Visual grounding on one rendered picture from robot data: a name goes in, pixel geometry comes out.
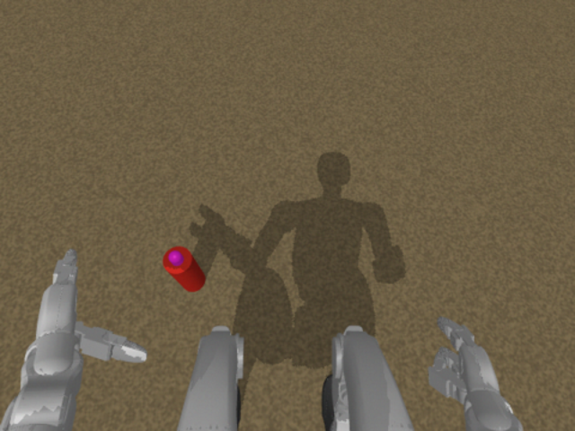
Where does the right robot arm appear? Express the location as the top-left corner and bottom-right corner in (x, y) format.
(464, 390), (523, 431)

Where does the left robot arm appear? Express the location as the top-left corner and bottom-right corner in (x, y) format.
(0, 332), (84, 431)

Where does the left robot hand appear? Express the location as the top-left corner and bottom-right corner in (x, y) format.
(36, 249), (147, 363)

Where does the bottle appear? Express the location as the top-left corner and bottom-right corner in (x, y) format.
(163, 246), (206, 292)

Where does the right robot hand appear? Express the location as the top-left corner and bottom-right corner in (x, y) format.
(428, 317), (500, 405)

